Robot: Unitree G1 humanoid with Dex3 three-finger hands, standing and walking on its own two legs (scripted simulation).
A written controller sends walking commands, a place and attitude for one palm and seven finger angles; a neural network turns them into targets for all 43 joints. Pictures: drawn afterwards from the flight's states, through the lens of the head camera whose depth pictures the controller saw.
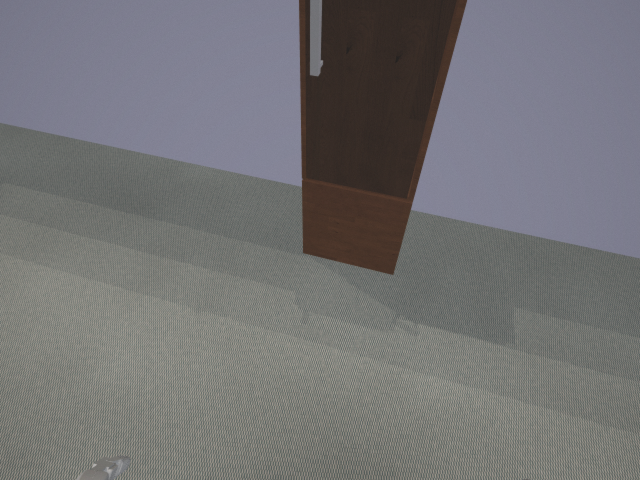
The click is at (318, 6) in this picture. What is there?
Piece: cupboard door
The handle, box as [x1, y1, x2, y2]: [310, 0, 322, 75]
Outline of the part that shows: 310,0 310,74 318,75 322,64 322,60 320,59 321,0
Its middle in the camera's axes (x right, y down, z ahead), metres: -0.01 -0.49 +0.92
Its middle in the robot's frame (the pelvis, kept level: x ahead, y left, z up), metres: +1.03 +0.06 +0.13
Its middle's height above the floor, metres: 0.89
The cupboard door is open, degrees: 0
